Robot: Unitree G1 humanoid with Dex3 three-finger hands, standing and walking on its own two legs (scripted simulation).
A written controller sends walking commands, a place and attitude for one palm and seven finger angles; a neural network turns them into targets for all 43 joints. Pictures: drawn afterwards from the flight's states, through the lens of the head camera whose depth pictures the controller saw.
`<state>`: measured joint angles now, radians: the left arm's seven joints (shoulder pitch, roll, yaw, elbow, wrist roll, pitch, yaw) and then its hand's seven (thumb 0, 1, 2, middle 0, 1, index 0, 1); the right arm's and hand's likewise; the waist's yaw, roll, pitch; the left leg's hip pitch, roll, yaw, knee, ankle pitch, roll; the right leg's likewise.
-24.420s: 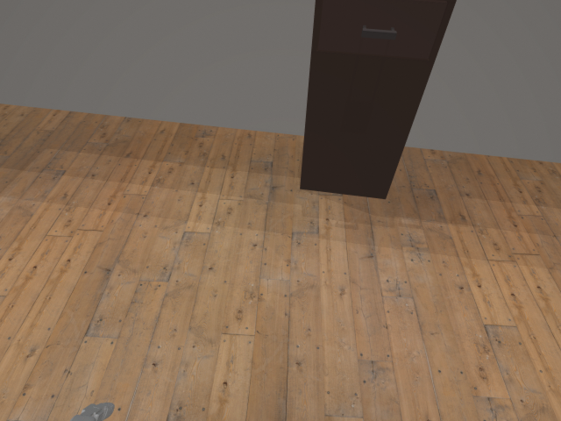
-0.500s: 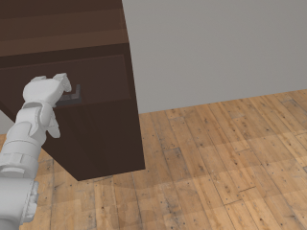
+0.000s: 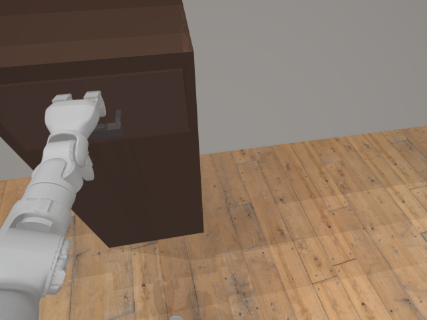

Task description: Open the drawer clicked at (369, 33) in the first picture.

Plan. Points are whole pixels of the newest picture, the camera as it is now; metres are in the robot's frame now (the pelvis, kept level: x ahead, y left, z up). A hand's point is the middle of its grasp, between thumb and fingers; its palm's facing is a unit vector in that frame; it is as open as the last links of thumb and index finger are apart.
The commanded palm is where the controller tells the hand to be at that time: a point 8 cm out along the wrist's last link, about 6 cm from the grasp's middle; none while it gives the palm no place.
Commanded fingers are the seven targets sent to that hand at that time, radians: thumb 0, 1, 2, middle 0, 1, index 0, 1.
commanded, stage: lower the fingers behind the handle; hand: left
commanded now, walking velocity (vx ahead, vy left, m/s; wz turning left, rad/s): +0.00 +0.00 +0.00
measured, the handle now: (95, 124) +0.50 +0.26 +0.07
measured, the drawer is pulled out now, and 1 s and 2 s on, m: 0.00 0.00 0.00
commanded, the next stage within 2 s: lift the fingers back up to retry in 0.46 s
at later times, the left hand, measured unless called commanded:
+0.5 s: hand (85, 138) +0.45 +0.27 +0.07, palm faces -0.01 +0.01 -1.00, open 13.8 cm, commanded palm +0.43 +0.26 +0.10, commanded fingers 0.00 -0.50 0.30 -0.30 -1.20 -0.30 -1.20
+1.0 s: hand (85, 130) +0.46 +0.26 +0.09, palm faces +0.01 -0.03 -1.00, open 13.7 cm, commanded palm +0.44 +0.26 +0.17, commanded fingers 0.00 -0.50 0.30 -0.30 -1.20 -0.30 -1.20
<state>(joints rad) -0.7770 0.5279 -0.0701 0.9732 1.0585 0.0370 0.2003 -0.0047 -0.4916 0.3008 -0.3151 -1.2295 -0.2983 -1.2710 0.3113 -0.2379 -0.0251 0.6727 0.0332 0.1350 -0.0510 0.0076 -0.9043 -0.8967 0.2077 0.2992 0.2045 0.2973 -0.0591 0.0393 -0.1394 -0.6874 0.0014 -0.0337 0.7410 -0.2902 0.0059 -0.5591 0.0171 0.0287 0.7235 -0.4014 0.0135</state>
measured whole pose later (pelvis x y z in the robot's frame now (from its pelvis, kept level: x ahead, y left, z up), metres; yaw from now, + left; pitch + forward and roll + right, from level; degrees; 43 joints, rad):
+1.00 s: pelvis +0.02 +0.00 +0.01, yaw +0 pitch +12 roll -1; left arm -0.65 0.52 -0.02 0.78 1.00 0.03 0.15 -0.01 -0.49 0.30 -0.33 -1.22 -0.34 -1.21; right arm 0.30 -0.25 -0.05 0.68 0.03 0.11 -0.06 0.01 -0.91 -0.90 0.21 0.30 0.20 0.30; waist -0.04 0.06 -0.12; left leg -0.61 0.00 -0.03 0.71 -0.31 0.00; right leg -0.47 0.02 0.03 0.67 -0.41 0.01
